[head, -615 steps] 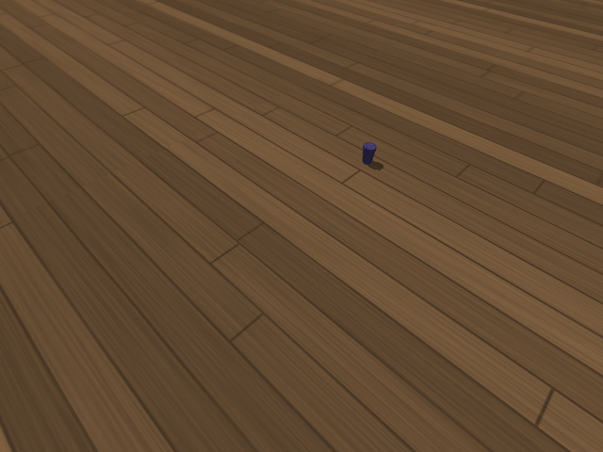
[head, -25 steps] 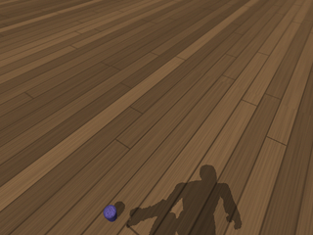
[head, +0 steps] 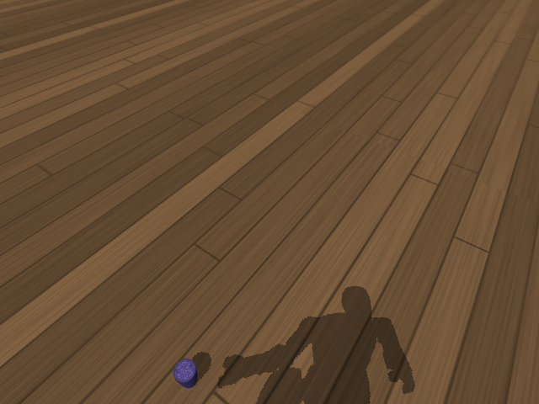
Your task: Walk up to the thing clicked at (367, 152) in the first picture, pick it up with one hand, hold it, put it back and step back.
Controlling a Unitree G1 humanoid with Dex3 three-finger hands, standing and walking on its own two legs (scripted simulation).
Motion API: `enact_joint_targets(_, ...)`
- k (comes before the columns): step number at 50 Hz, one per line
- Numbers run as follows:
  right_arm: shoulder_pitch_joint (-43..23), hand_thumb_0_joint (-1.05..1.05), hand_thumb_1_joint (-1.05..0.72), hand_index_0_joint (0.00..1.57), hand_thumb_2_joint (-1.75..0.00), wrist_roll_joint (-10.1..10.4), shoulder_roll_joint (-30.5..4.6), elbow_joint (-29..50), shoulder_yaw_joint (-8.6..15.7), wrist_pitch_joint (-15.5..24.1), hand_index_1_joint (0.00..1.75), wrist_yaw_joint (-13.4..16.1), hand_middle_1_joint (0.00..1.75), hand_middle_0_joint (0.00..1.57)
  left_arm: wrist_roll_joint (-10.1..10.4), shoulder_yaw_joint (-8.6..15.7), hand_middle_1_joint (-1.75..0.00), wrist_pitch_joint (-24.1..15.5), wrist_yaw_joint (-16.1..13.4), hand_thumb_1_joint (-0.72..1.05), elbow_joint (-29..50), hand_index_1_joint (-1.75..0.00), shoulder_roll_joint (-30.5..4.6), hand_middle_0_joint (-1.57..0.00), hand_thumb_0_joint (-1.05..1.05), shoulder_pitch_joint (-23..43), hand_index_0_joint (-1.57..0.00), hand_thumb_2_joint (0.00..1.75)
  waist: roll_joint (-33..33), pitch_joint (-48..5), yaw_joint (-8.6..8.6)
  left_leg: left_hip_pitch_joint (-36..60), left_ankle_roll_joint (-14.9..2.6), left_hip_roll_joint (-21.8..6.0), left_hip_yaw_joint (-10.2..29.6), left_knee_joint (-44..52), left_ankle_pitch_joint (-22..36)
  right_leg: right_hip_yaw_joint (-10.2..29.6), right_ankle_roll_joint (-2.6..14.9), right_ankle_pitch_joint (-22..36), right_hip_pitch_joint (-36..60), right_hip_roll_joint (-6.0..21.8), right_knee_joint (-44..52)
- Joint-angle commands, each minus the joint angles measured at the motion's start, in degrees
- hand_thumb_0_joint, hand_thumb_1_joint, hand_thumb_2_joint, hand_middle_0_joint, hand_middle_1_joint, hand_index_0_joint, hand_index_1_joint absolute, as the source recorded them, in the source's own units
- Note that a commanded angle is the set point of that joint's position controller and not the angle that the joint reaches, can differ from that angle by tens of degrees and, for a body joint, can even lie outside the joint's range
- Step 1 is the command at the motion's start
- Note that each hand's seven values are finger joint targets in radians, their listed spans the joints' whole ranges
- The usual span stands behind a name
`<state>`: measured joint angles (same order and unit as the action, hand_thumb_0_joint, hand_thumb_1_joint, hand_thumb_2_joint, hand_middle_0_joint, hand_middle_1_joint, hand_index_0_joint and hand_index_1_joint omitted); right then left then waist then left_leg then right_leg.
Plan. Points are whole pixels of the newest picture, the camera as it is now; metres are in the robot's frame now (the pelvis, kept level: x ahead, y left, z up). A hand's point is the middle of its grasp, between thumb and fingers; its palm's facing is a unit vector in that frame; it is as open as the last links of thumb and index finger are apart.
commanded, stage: stand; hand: left
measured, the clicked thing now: (187, 375) +0.40 +0.27 -0.73
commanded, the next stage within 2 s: walk up in 0.22 s
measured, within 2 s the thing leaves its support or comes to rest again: neither
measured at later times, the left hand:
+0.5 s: hand out of the picture +0.07 +0.30 -0.18, palm faces -0.04 -0.93 -0.38, open 7.4 cm
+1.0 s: hand out of the picture -0.06 +0.29 -0.17, palm faces -0.08 -0.91 -0.40, open 7.4 cm
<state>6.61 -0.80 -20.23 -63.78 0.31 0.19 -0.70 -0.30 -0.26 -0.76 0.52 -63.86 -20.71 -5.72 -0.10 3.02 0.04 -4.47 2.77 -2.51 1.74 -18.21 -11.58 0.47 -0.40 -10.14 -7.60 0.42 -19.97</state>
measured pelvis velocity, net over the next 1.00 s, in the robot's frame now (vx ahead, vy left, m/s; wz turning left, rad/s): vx -0.17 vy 0.03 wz -0.06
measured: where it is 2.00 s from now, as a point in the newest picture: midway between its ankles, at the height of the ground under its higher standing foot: outside the picture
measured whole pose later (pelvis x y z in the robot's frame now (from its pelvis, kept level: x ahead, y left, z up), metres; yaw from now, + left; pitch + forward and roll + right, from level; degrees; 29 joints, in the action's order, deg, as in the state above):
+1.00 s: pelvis -0.17 +0.03 -0.03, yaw -4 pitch -4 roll -1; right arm 5.5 -0.6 -21.7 -49.9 2.9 -3.3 1.1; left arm -1.5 3.9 3.6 0.3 -50.0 -20.5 -8.2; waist -2.9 11.3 0.1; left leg -22.1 -0.8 -1.1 1.1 -43.2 -20.5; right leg 1.5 1.9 -20.3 -13.4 -3.8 -37.5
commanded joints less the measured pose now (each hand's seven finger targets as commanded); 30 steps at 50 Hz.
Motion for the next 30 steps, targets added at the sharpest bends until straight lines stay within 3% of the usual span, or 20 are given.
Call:
enact_joint_targets(1, -1.3, 0.0, -0.9, 0.2, -0.9, 0.2, -12.3, 3.1, 2.1, 1.3, 0.3, 1.1, 0.3, 0.2, -0.1, 2.7, -0.3, -1.0, -0.7, 0.9, 3.4, -0.3, -12.3, -0.2, 0.0, 1.9, -0.2, 0.9, -0.9, -4.0, -0.07, -1.8, -2.91, -4.9, 2.6, 2.7, 8.7, 4.5, 1.73, 10.2, 2.3, 6.6, 2.4)
enact_joint_targets(10, -1.4, 0.0, -0.9, 0.2, -0.9, 0.2, -12.3, 3.1, 2.2, 1.2, 0.3, 0.9, 0.3, 0.2, -0.2, 2.5, -0.3, -1.0, -0.7, 0.9, 3.4, -0.3, -12.3, -0.2, 0.0, 1.5, -0.2, 0.9, -0.2, -3.5, -0.08, -1.6, -3.03, -4.7, 2.6, 2.8, 6.6, 4.5, 1.85, 6.8, 0.8, 6.3, 3.2)
enact_joint_targets(11, -3.2, 0.0, -0.9, 0.2, -0.9, 1.0, -15.1, 3.9, 3.3, 0.2, 0.3, 1.0, 0.3, 0.2, 0.9, 5.4, -0.3, 0.0, -1.1, 0.9, 4.5, -0.3, -15.5, -0.2, 0.0, 1.9, -0.2, 0.9, 0.0, 3.0, -0.71, -5.5, -4.41, -3.7, 3.1, -3.8, 17.1, 5.3, 2.3, 20.5, -2.7, 6.3, -1.6)
enact_joint_targets(12, -2.0, 0.0, -0.9, 0.2, -0.9, 1.5, -14.3, 5.0, 3.3, -0.2, 0.3, 1.1, 0.3, 0.2, 1.1, 5.6, -0.3, 0.4, -1.4, 0.9, 5.4, -0.3, -15.7, -0.2, 0.0, 1.1, -0.2, 0.9, 0.7, -0.1, -0.26, -5.1, -4.56, -3.3, 1.9, -6.7, 20.0, 4.8, 3.14, 25.5, -0.9, 6.8, -3.3)
enact_joint_targets(14, -0.9, 0.0, -0.9, 0.2, -0.9, 2.0, -13.3, 5.8, 3.5, -0.5, 0.3, 1.2, 0.3, 0.2, 1.2, 6.0, -0.3, 0.7, -1.6, 0.9, 6.5, -0.3, -15.7, -0.2, 0.0, 0.3, -0.2, 0.9, 2.3, -4.0, -0.28, -3.7, -4.42, -1.4, 0.0, -12.1, 19.2, 5.5, 5.59, 29.8, -0.2, 8.5, -3.7)
enact_joint_targets(15, -0.1, 0.0, -0.9, 0.2, -0.9, 1.9, -13.0, 6.3, 3.7, -0.8, 0.3, 1.3, 0.3, 0.2, 1.1, 6.4, -0.3, 1.0, -1.6, 0.9, 7.4, -0.3, -16.2, -0.2, 0.0, 1.2, -0.2, 0.9, 4.1, -5.8, 0.2, -4.1, -4.28, 0.1, -0.7, -15.4, 16.5, 7.3, 7.44, 30.4, -0.6, 10.3, -3.3)
enact_joint_targets(16, 0.8, 0.0, -0.9, 0.2, -0.9, 1.8, -12.9, 6.8, 3.9, -1.3, 0.3, 1.2, 0.3, 0.2, 0.9, 6.5, -0.3, 1.3, -1.5, 0.9, 9.0, -0.3, -16.6, -0.2, 0.0, 2.7, -0.2, 0.9, 6.2, -6.9, 0.46, -4.5, -4.13, 1.9, -1.4, -19.2, 8.8, 10.3, 9.13, 29.2, -1.9, 13.0, -2.5)
enact_joint_targets(18, 2.5, 0.0, -0.9, 0.2, -0.9, 1.3, -12.4, 7.7, 4.5, -2.4, 0.3, 1.0, 0.3, 0.2, -0.3, 6.7, -0.3, 1.8, -1.7, 0.9, 11.4, -0.3, -16.9, -0.2, 0.0, 5.4, -0.2, 0.9, 10.5, -7.3, 0.8, -6.6, -4.8, 4.5, -0.7, -28.6, -14.9, 14.4, 13.3, 25.7, -5.6, 18.1, -1.9)
enact_joint_targets(19, 3.7, 0.0, -0.9, 0.2, -0.9, 1.0, -12.4, 8.5, 4.8, -2.8, 0.3, 0.9, 0.3, 0.2, -1.0, 6.9, -0.3, 2.0, -1.7, 0.9, 12.3, -0.3, -17.1, -0.2, 0.0, 5.7, -0.2, 0.9, 11.3, -7.0, 0.69, -7.4, -5.3, 3.9, 1.1, -32.6, -19.8, 14.6, 14.54, 23.6, -7.8, 19.1, -2.6)
enact_joint_targets(21, 6.2, 0.0, -0.9, 0.2, -0.9, 1.1, -12.4, 9.1, 5.3, -3.1, 0.3, 0.6, 0.3, 0.2, -1.3, 6.8, -0.3, 2.4, -1.6, 0.9, 14.3, -0.3, -16.8, -0.2, 0.0, 8.2, -0.2, 0.9, 13.1, -5.5, 2.04, -7.1, -5.95, 2.7, 2.6, -31.9, -20.0, 13.3, 13.62, 19.6, -11.9, 18.3, -4.1)
enact_joint_targets(23, 7.7, 0.0, -0.9, 0.2, -0.9, 1.0, -12.6, 9.6, 5.6, -2.5, 0.3, 0.7, 0.3, 0.2, -1.2, 6.4, -0.3, 2.8, -1.8, 0.9, 15.6, -0.3, -15.5, -0.2, 0.0, 8.5, -0.2, 0.9, 11.4, -6.4, 2.68, -8.5, -5.43, 2.1, 1.5, -21.0, -11.2, 10.5, 10.05, 19.3, -8.0, 14.6, -10.0)
enact_joint_targets(24, 7.8, 0.0, -0.9, 0.2, -0.9, 0.5, -12.9, 9.6, 5.8, -2.1, 0.3, 0.9, 0.3, 0.2, -0.6, 6.1, -0.3, 3.3, -1.8, 0.9, 15.8, -0.3, -14.9, -0.2, 0.0, 8.2, -0.2, 0.9, 7.7, -6.1, 2.8, -7.5, -5.24, 1.3, 1.0, -13.0, -0.8, 8.7, 7.8, 15.9, -8.4, 11.4, -14.5)
enact_joint_targets(25, 6.5, 0.0, -0.9, 0.2, -0.9, -0.5, -15.2, 10.2, 6.4, -1.8, 0.3, 1.3, 0.3, 0.2, 0.0, 5.6, -0.3, 3.7, -1.9, 0.9, 16.6, -0.3, -12.5, -0.2, 0.0, 7.4, -0.2, 0.9, -3.6, -5.3, 2.65, -7.8, -5.57, -4.7, 9.4, -4.4, 15.1, 5.3, 4.8, 8.0, -10.7, 3.8, -23.1)
enact_joint_targets(26, 5.3, 0.0, -0.9, 0.2, -0.9, -1.3, -19.4, 10.8, 7.5, -1.5, 0.3, 1.4, 0.3, 0.2, 0.3, 5.2, -0.3, 4.1, -2.3, 0.9, 17.5, -0.3, -10.0, -0.2, 0.0, 7.2, -0.2, 0.9, -14.0, -4.0, 2.07, -2.5, -7.74, -11.4, 19.6, -1.9, 30.1, 3.8, 2.62, -16.4, -20.5, -6.0, -31.6)
enact_joint_targets(27, 3.9, 0.0, -0.9, 0.2, -0.9, -1.9, -19.2, 12.0, 7.4, -1.3, 0.3, 1.6, 0.3, 0.2, -0.1, 5.7, -0.3, 4.8, -2.9, 0.9, 16.4, -0.3, -10.6, -0.2, 0.0, 3.9, -0.2, 0.9, -8.3, -5.4, 0.36, -3.0, -10.06, -13.9, 19.5, -4.3, 35.1, 9.2, 2.13, -24.9, -20.1, -6.5, -38.3)
enact_joint_targets(28, 3.0, 0.0, -0.9, 0.2, -0.9, -1.4, -20.7, 13.2, 7.6, -1.2, 0.3, 1.8, 0.3, 0.2, -0.3, 5.6, -0.3, 4.9, -3.1, 0.9, 16.5, -0.3, -10.7, -0.2, 0.0, 2.3, -0.2, 0.9, -9.5, -6.3, 0.9, -5.6, -13.9, -17.2, 21.1, -4.2, 36.5, 10.1, 2.08, -27.5, -18.6, -7.0, -42.6)
enact_joint_targets(29, 1.2, 0.0, -0.9, 0.2, -0.9, -1.2, -21.2, 14.1, 7.8, -1.2, 0.3, 1.9, 0.3, 0.2, -0.4, 5.9, -0.3, 5.0, -3.4, 0.9, 15.7, -0.3, -11.6, -0.2, 0.0, 2.6, -0.2, 0.9, -10.9, -6.2, 1.01, -7.5, -15.05, -17.7, 22.4, -3.2, 32.7, 11.6, 2.19, -26.4, -18.1, -7.5, -47.0)
enact_joint_targets(30, -1.1, 0.0, -0.9, 0.2, -0.9, -1.2, -19.4, 14.9, 7.5, -1.1, 0.3, 2.2, 0.3, 0.2, -0.3, 6.2, -0.3, 4.9, -3.3, 0.9, 15.2, -0.3, -12.5, -0.2, 0.0, 2.7, -0.2, 0.9, -10.7, -5.9, 0.25, -6.6, -16.02, -16.4, 19.6, -4.7, 30.8, 12.1, 1.94, -23.7, -18.8, -6.3, -49.7)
